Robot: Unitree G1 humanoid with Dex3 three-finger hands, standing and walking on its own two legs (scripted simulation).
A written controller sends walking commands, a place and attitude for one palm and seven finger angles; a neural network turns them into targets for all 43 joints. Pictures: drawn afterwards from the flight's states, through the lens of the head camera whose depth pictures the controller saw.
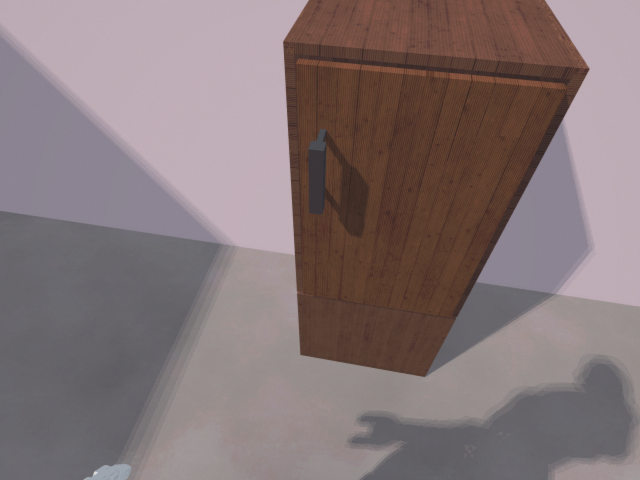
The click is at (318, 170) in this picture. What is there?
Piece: cupboard door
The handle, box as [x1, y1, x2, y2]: [308, 129, 325, 214]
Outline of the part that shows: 325,129 320,129 317,139 315,141 311,140 308,149 309,212 319,214 322,213 324,205 325,142 323,140 325,136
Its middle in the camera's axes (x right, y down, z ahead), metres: +0.00 -0.11 +0.66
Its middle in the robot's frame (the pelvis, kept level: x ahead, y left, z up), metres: +0.58 +0.03 +0.06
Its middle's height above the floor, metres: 0.83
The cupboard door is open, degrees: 0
